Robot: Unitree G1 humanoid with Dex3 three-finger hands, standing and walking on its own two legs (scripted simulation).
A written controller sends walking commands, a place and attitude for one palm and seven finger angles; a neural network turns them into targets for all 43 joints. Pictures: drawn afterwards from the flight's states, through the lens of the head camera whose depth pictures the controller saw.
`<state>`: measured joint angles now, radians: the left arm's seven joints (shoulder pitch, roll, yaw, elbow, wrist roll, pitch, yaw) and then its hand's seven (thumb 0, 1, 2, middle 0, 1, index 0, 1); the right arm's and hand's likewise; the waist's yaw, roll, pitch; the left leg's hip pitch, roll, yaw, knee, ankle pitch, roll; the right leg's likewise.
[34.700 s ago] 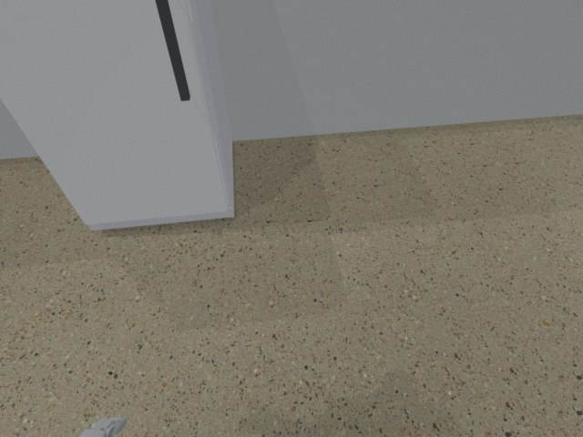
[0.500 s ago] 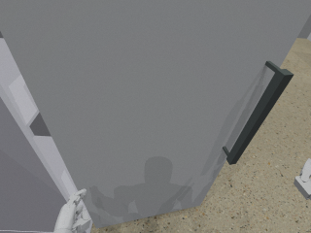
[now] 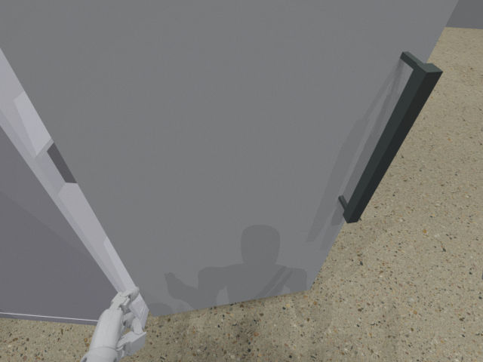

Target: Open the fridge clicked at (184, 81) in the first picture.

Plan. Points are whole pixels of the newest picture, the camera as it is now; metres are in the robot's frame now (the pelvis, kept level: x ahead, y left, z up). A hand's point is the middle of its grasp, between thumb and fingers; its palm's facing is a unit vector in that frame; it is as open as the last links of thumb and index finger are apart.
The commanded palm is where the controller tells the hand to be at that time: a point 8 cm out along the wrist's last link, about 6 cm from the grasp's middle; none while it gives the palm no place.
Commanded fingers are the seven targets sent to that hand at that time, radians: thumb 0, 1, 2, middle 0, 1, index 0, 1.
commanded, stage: step back with the hand held close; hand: right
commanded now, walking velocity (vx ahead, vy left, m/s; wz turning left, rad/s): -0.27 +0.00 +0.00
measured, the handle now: (373, 153) +0.48 -0.24 +0.10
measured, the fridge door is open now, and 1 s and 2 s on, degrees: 76 76 76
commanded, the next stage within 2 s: stop stepping back and stand still in 0.68 s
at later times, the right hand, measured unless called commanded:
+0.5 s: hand out of the picture +0.13 -0.26 +0.17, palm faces +0.52 +0.76 -0.40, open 7.4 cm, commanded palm +0.06 -0.30 +0.19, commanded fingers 0.00 -0.90 -0.90 0.20 0.30 0.20 0.30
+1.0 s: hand out of the picture -0.04 -0.28 +0.19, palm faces +0.57 +0.77 -0.29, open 7.4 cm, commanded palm -0.09 -0.31 +0.19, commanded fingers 0.00 -0.90 -0.90 0.20 0.30 0.20 0.30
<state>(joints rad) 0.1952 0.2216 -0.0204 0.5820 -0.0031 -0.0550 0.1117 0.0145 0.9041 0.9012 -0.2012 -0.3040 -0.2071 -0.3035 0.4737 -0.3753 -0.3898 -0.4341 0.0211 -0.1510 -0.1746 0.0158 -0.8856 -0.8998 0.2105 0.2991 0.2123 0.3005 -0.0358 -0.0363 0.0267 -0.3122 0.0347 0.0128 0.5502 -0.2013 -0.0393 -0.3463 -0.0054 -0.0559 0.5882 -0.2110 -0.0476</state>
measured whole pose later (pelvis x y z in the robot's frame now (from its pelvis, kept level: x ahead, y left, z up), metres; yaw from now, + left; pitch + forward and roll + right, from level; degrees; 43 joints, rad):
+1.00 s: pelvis -0.21 +0.01 +0.00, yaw -5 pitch -3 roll +4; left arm 0.21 0.13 -0.03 0.64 0.02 -0.14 0.06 0.02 0.90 0.90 -0.20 -0.30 -0.21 -0.30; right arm 0.47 -0.39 -0.40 -0.59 0.06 -0.14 -0.18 0.02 -0.89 -0.90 0.21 0.30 0.21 0.30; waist -0.03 0.02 0.01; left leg -0.25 -0.08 0.06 0.86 -0.54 0.01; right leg -0.47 -0.10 -0.05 0.57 -0.16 0.01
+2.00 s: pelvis -0.28 +0.00 +0.00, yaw -2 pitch -1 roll +0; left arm 0.23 0.20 0.00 0.93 0.03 0.03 0.01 0.01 0.91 0.90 -0.20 -0.30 -0.20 -0.30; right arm 0.24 -0.19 -0.01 0.89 -0.01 0.03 -0.03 -0.03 -1.01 -0.90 0.21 0.30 0.21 0.30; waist 0.03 0.04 0.06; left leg -0.29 -0.01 0.01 0.61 -0.31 0.02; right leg -0.31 -0.04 -0.01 0.59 -0.25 0.03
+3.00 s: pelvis -0.24 -0.04 +0.02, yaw +1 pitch +0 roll +0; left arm 0.21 0.15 0.01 1.15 0.02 0.00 0.03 0.01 0.91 0.90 -0.20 -0.30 -0.20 -0.30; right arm 0.22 -0.19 0.01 1.14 -0.02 0.00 -0.03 0.00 -0.90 -0.90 0.20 0.30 0.20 0.30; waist 0.01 0.02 0.06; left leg -0.15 0.03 -0.05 0.40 -0.25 -0.04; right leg -0.17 0.00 -0.07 0.42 -0.24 -0.02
